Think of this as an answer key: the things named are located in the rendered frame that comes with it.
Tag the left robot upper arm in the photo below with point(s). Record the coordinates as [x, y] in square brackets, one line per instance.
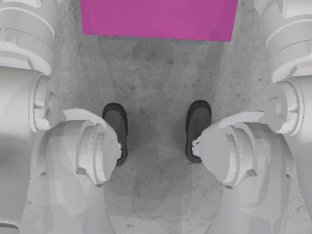
[28, 105]

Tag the left robot forearm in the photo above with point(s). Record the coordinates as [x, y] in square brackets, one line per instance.
[27, 31]

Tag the right robot upper arm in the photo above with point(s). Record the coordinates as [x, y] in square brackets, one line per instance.
[288, 111]

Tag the left robot foot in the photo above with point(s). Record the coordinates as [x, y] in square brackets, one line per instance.
[115, 115]

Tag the right robot forearm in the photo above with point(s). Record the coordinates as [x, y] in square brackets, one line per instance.
[286, 26]

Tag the robot right thigh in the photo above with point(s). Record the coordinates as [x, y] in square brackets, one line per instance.
[250, 161]

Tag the carton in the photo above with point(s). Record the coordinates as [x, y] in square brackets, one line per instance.
[205, 20]

